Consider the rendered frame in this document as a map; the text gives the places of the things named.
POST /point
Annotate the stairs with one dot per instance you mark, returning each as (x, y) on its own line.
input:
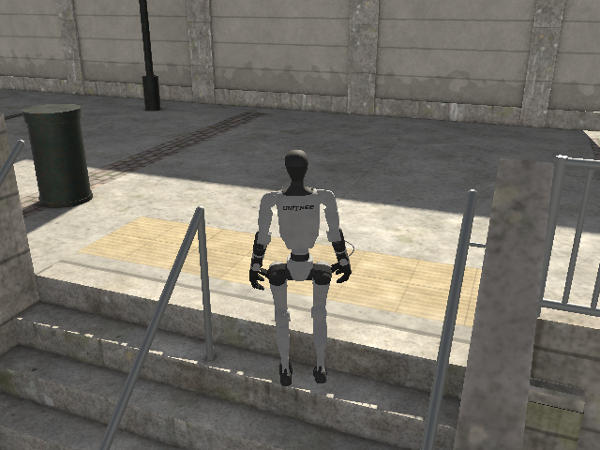
(76, 346)

